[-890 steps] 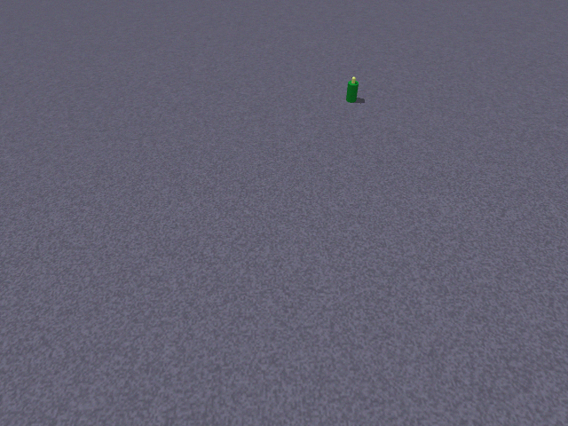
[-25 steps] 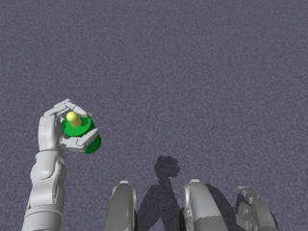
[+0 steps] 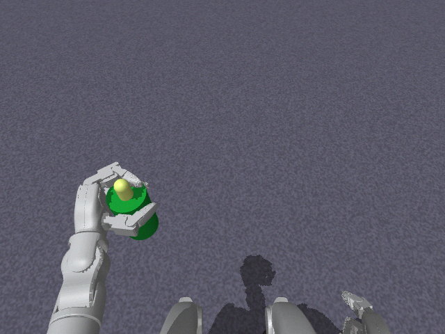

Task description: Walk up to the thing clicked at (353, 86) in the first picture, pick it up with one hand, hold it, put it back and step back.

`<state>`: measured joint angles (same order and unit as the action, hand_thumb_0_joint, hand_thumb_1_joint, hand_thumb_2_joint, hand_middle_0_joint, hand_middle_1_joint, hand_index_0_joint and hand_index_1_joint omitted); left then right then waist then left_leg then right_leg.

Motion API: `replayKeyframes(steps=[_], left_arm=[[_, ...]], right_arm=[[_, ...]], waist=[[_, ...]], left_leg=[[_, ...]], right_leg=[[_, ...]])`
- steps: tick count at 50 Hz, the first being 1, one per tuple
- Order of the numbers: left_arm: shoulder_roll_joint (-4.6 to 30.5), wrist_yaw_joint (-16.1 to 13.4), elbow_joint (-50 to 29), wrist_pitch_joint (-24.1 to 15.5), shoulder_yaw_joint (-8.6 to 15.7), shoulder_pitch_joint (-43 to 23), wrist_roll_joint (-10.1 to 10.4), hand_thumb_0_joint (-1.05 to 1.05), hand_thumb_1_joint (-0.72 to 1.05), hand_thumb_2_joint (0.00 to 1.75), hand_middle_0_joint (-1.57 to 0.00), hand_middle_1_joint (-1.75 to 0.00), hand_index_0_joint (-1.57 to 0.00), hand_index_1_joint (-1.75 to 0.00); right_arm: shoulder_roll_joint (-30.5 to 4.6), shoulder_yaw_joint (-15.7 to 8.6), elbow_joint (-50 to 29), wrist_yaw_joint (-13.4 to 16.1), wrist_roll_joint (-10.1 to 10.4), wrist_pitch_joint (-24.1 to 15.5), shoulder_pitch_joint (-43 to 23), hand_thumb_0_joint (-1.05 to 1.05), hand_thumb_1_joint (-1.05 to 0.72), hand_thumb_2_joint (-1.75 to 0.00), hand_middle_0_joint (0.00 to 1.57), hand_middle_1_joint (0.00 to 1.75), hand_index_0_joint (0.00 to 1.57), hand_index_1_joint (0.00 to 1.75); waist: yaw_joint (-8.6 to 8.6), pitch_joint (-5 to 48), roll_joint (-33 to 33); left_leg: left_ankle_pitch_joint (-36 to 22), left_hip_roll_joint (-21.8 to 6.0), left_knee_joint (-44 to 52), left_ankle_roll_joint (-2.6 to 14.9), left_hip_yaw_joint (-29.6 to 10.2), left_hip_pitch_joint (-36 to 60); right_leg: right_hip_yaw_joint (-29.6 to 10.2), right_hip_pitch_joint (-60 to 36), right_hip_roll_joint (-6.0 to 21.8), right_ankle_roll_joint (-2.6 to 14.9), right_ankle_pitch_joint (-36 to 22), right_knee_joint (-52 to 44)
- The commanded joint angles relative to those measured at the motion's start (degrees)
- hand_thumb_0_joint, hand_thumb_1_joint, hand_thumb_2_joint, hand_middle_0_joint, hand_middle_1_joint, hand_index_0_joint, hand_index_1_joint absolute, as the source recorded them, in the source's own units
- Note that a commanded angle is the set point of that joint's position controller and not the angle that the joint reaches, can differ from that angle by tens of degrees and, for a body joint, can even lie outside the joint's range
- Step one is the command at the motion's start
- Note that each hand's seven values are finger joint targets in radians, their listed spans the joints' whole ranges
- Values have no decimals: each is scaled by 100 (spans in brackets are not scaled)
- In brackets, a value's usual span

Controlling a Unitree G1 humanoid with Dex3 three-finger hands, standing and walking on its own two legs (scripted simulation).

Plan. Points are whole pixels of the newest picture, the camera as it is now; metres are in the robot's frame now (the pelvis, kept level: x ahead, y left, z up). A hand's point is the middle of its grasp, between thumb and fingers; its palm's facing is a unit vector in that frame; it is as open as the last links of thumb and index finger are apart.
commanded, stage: lift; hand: left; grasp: from the side
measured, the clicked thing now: (132, 206) +0.34 +0.19 +0.00
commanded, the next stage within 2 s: hold in 0.48 s
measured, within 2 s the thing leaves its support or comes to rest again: neither
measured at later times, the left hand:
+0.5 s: hand (133, 186) +0.35 +0.17 +0.07, palm faces +0.10 -1.00 -0.02, open 7.3 cm
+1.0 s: hand (133, 181) +0.35 +0.16 +0.09, palm faces +0.09 -1.00 -0.01, open 7.3 cm
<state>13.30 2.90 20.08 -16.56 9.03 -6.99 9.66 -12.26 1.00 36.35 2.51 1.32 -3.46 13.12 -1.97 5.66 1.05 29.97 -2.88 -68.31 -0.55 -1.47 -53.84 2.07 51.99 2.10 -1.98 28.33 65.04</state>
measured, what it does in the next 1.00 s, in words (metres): rises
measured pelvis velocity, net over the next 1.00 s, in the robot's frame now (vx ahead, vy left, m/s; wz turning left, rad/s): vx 0.02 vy -0.01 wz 0.00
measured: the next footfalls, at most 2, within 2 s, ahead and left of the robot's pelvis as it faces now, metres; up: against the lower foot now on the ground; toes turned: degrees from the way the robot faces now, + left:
none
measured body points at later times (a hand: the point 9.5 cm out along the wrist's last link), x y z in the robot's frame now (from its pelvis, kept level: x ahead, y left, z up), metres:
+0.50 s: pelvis +0.02 -0.01 +0.04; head +0.08 +0.00 +0.48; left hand +0.34 +0.22 +0.08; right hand +0.15 -0.25 -0.07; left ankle +0.03 +0.12 -0.65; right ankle +0.03 -0.15 -0.65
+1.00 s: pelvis +0.02 -0.01 +0.05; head +0.07 -0.01 +0.50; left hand +0.33 +0.21 +0.09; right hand +0.15 -0.25 -0.06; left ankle +0.03 +0.12 -0.65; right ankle +0.03 -0.15 -0.65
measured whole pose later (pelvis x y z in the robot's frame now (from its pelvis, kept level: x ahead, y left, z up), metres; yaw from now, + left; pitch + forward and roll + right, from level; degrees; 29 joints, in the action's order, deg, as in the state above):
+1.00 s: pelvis +0.02 -0.01 +0.05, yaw +0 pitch +7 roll -1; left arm 10.7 4.3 25.3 -19.6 8.6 -6.7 9.5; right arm -12.3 0.3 38.3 2.5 0.2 -1.9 13.0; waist -1.4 1.5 0.7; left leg 24.5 -3.0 -50.7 -1.4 -0.3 -32.9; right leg 1.8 32.0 1.8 -1.3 23.4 48.9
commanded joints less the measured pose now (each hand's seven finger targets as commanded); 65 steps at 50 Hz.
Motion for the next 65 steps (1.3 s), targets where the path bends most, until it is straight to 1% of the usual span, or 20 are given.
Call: replayKeyframes(steps=[1, 2, 7, 17, 19, 22, 24, 25, 29, 30, 36, 40, 42, 43, 45, 48, 52, 54, 56, 65], left_arm=[[828, -25, -1699, -667, 321, -1659, 127, 0, 31, 124, -129, -139, -131, -138], [748, -19, -1681, -674, 226, -1676, 124, 0, 29, 124, -130, -140, -132, -139], [724, -17, -1617, -722, 288, -1771, 162, 0, 28, 125, -129, -140, -130, -140], [662, 19, -1436, -777, 286, -1750, 160, 0, 30, 124, -125, -138, -127, -137], [621, 15, -1320, -774, 248, -1689, 119, 0, 32, 124, -125, -137, -126, -137], [674, 39, -1363, -800, 344, -1813, 153, 0, 32, 123, -124, -136, -126, -136], [632, 57, -1401, -826, 222, -1842, 105, 0, 34, 123, -123, -136, -125, -136], [745, 52, -1361, -848, 382, -1830, 109, 0, 34, 123, -124, -136, -125, -135], [607, 91, -1312, -876, 289, -1821, 147, 0, 36, 126, -126, -138, -127, -138], [657, 100, -1319, -898, 350, -1919, 183, 0, 33, 118, -127, -137, -129, -136], [565, 120, -1167, -905, 287, -1789, 165, 0, 34, 114, -125, -134, -127, -133], [566, 136, -1238, -938, 269, -1918, 134, 0, 34, 116, -125, -135, -127, -134], [638, 124, -1212, -950, 384, -1918, 156, 0, 37, 117, -127, -136, -128, -135], [505, 145, -1211, -959, 234, -1904, 158, 0, 37, 117, -126, -136, -128, -134], [602, 123, -1182, -969, 352, -1840, 152, 0, 39, 118, -127, -136, -128, -135], [509, 170, -1167, -951, 207, -1888, 161, 0, 38, 117, -127, -136, -129, -135], [615, 120, -1188, -954, 356, -1950, 157, 0, 40, 117, -126, -135, -128, -134], [583, 120, -1271, -964, 272, -2026, 144, 0, 41, 118, -126, -136, -128, -135], [575, 127, -1265, -957, 256, -1934, 122, 0, 41, 119, -126, -136, -128, -135], [562, 138, -1029, -899, 285, -2058, 141, 0, 35, 119, -127, -138, -129, -137]], right_arm=[[-832, -349, -652, 96, -22, -241, 55, 0, -91, -90, 20, 30, 20, 30], [-804, -325, -635, 96, -27, -239, 7, 0, -91, -90, 20, 30, 20, 30], [-782, -321, -622, 102, -28, -248, -36, 0, -91, -90, 20, 30, 20, 30], [-772, -335, -546, 106, -72, -222, 9, 0, -91, -90, 20, 30, 20, 30], [-765, -338, -539, 103, -81, -187, 10, 0, -90, -90, 20, 30, 20, 30], [-753, -341, -508, 101, -87, -191, -34, 0, -90, -90, 20, 30, 20, 30], [-769, -354, -500, 96, -98, -161, -39, 0, -90, -90, 20, 30, 20, 30], [-764, -354, -492, 95, -109, -160, -21, 0, -90, -90, 20, 30, 20, 30], [-772, -351, -528, 85, -97, -150, -98, 0, -90, -90, 20, 30, 20, 30], [-777, -352, -484, 77, -94, -154, -68, 0, -91, -90, 20, 30, 20, 30], [-756, -357, -486, 76, -113, -105, -71, 0, -92, -90, 20, 30, 20, 30], [-772, -371, -469, 65, -129, -88, -90, 0, -91, -90, 20, 30, 20, 30], [-781, -374, -489, 60, -118, -96, -104, 0, -91, -90, 20, 30, 20, 30], [-744, -355, -491, 54, -122, -87, -147, 0, -91, -90, 20, 30, 20, 30], [-773, -369, -511, 56, -121, -92, -168, 0, -91, -90, 20, 30, 20, 30], [-791, -371, -501, 56, -106, -85, -171, 0, -91, -90, 20, 30, 20, 30], [-765, -362, -511, 63, -111, -74, -227, 0, -91, -90, 20, 30, 20, 30], [-758, -354, -520, 55, -104, -92, -251, 0, -91, -90, 20, 30, 20, 30], [-750, -358, -494, 71, -113, -79, -200, 0, -90, -90, 20, 30, 20, 30], [-759, -362, -422, 81, -107, -98, -175, 0, -91, -90, 20, 30, 20, 30]], waist=[[-22, 2219, 289], [-24, 2038, 351], [-3, 1854, 296], [6, 1823, 136], [-50, 1725, 53], [9, 1720, 153], [-28, 1563, 106], [-2, 1717, 177], [-5, 1566, 138], [6, 1582, 261], [10, 1621, 13], [18, 1439, 164], [59, 1502, 157], [17, 1422, 177], [31, 1449, 71], [-8, 1397, 105], [66, 1339, 27], [58, 1305, 97], [55, 1483, 154], [41, 1317, 87]], left_leg=[[-1510, 175, 1309, 38, -56, 1830], [-1475, 177, 1377, 35, -46, 1855], [-1214, 176, 1673, 42, -18, 2001], [-1892, 185, 1867, 50, 77, 2336], [-1886, 192, 1916, 61, 102, 2359], [-1877, 199, 1991, 52, 113, 2459], [-1827, 205, 2057, 55, 108, 2473], [-1893, 197, 2070, 44, 114, 2542], [-1947, 191, 2187, 34, 107, 2647], [-2001, 186, 2208, 15, 87, 2704], [-2246, 215, 2190, 62, 175, 2747], [-2074, 192, 2368, 21, 117, 2863], [-2007, 193, 2409, 21, 135, 2911], [-1986, 192, 2445, 10, 107, 2929], [-1929, 203, 2460, 30, 129, 2918], [-1980, 192, 2525, 19, 127, 3025], [-1764, 224, 2592, 39, 171, 2935], [-1694, 220, 2646, 30, 163, 2993], [-1895, 224, 2632, 23, 180, 3126], [-2135, 204, 2720, 26, 157, 3244]], right_leg=[[98, -1267, -257, 274, -1572, -1037], [98, -1265, -252, 269, -1544, -1110], [79, -1518, -240, 257, -1346, -1401], [39, -2195, -238, 232, -2026, -1695], [15, -2268, -229, 218, -2073, -1785], [19, -2333, -225, 223, -2056, -1859], [19, -2332, -226, 212, -2013, -1921], [17, -2426, -225, 229, -2051, -1913], [31, -2484, -239, 226, -2093, -1977], [51, -2497, -244, 239, -2084, -1958], [-24, -2802, -205, 180, -2501, -2119], [41, -2651, -238, 223, -2197, -2148], [31, -2697, -233, 230, -2123, -2190], [58, -2703, -247, 230, -2072, -2189], [35, -2787, -234, 214, -2073, -2250], [47, -2777, -247, 224, -2099, -2289], [16, -2890, -220, 205, -1939, -2434], [20, -2864, -224, 216, -1853, -2443], [13, -2966, -219, 213, -2050, -2453], [38, -3057, -221, 206, -2249, -2501]])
